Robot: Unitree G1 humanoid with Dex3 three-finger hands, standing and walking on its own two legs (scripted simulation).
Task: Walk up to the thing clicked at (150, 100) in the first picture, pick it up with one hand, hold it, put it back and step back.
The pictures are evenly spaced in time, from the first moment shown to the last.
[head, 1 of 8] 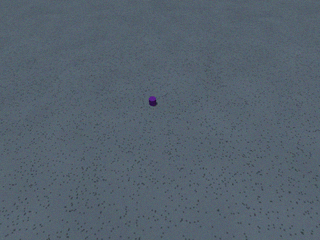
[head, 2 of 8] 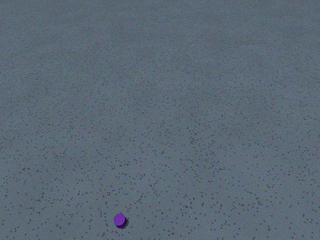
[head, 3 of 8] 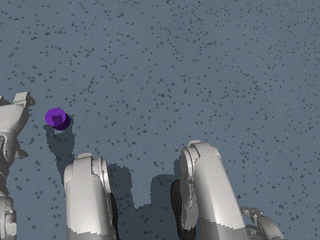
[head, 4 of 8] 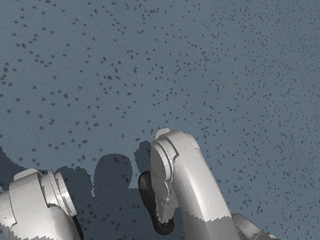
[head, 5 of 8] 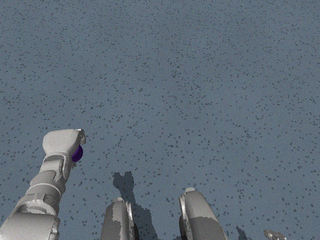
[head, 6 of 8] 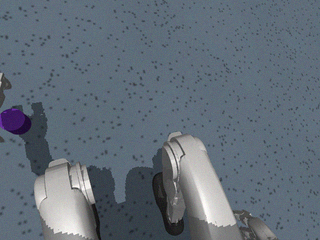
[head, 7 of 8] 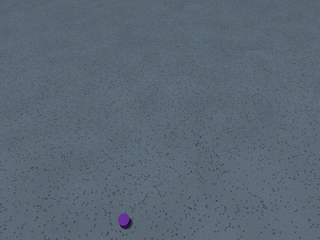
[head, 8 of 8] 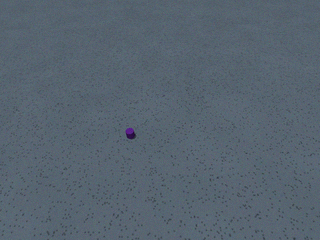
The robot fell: no
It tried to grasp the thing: yes
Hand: left
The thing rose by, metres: 0.69
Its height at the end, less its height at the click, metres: +0.00
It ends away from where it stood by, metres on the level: 0.01
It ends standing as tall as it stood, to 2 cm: yes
